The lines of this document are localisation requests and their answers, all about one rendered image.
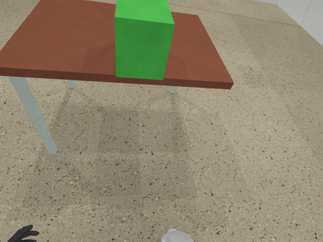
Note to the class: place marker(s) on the carton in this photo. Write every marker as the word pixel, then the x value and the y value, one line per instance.
pixel 143 35

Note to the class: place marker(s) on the left robot hand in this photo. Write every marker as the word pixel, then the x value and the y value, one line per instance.
pixel 22 233

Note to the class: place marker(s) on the robot right thigh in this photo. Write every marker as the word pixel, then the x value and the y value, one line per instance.
pixel 176 236

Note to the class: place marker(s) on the table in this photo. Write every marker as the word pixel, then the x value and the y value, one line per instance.
pixel 75 40

